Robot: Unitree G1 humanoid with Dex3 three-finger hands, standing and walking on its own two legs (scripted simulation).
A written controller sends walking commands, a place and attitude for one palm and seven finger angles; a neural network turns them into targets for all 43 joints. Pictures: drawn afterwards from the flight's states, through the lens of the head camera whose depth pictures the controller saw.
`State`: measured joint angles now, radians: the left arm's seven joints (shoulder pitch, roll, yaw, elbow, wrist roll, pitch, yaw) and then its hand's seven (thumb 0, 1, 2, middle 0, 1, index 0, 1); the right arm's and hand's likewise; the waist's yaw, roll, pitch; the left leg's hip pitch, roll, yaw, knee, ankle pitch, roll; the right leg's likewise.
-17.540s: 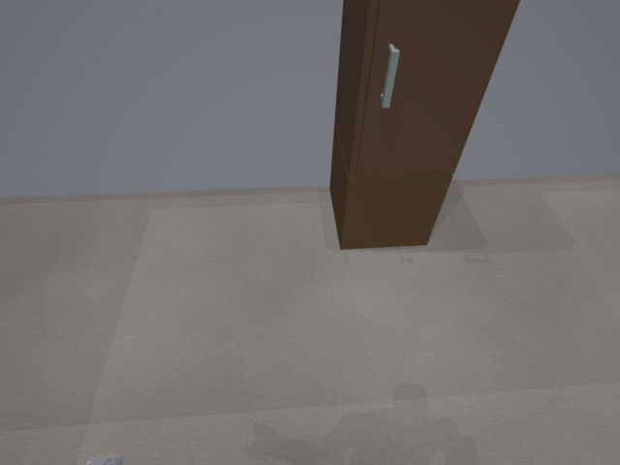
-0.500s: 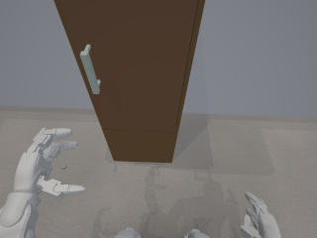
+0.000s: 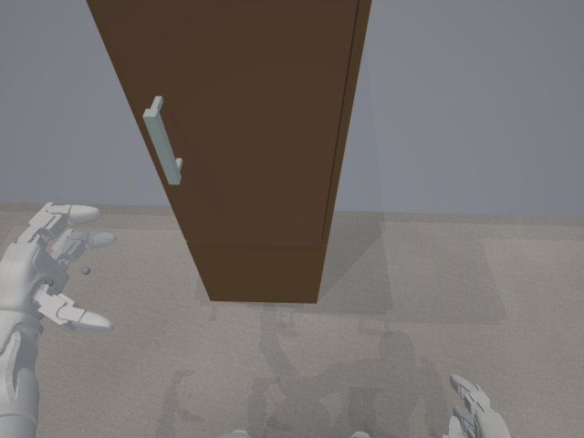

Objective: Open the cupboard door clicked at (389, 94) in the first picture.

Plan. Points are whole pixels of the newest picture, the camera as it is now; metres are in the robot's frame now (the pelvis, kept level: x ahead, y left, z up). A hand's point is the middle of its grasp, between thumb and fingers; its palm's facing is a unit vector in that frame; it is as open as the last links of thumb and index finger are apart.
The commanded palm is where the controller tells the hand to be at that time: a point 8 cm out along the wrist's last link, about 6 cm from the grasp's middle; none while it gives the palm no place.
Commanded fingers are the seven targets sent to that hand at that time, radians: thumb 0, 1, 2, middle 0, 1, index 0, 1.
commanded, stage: raise the hand with hooked fingers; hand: left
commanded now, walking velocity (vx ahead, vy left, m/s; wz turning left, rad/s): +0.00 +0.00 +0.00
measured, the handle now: (166, 142) +0.56 +0.26 +0.05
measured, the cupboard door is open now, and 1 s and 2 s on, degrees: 0 0 0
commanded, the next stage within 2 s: move the hooked fingers beside the handle in 0.40 s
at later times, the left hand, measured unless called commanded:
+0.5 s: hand (89, 277) +0.29 +0.27 +0.08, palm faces +0.07 -1.00 -0.03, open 14.0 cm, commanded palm +0.26 +0.32 +0.08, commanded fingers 0.00 -0.50 0.30 -0.30 -1.20 -0.30 -1.20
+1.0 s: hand (102, 231) +0.36 +0.29 +0.07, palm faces +0.05 -1.00 -0.01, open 14.0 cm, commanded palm +0.33 +0.33 +0.07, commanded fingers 0.00 -0.50 0.30 -0.30 -1.20 -0.30 -1.20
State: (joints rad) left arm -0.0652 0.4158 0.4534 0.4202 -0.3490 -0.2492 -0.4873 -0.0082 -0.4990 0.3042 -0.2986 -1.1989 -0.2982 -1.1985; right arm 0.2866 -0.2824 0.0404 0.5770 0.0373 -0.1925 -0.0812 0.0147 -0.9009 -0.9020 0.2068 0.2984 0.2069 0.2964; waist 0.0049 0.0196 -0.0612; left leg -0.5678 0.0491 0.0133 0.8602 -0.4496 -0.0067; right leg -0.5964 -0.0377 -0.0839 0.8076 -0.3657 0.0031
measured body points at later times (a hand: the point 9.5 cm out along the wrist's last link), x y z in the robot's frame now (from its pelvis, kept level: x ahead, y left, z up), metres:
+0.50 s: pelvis -0.01 +0.00 +0.00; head +0.04 +0.00 +0.45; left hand +0.28 +0.33 +0.08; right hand +0.15 -0.24 -0.08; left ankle -0.01 +0.12 -0.70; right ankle +0.02 -0.13 -0.70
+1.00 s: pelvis -0.01 +0.00 -0.01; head +0.06 +0.01 +0.44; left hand +0.35 +0.34 +0.07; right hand +0.09 -0.27 -0.10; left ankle -0.01 +0.12 -0.70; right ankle +0.02 -0.13 -0.70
